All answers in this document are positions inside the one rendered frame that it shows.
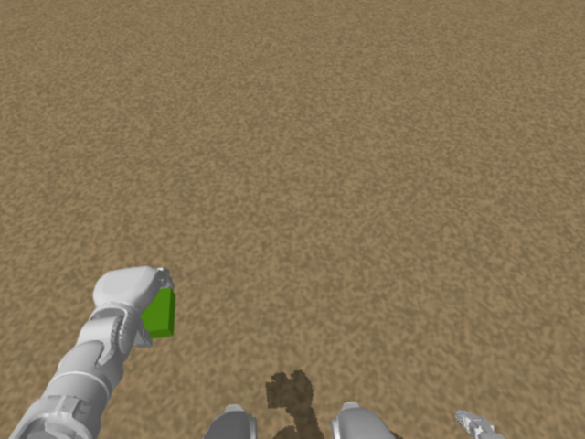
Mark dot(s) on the right robot hand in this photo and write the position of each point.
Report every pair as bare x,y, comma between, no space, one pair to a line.
478,427

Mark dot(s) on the left robot hand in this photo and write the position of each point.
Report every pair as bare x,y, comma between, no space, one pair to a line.
136,287

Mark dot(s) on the small box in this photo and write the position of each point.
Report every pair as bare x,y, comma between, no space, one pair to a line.
159,316

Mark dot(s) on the left robot arm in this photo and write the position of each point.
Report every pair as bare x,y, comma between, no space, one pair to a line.
74,400

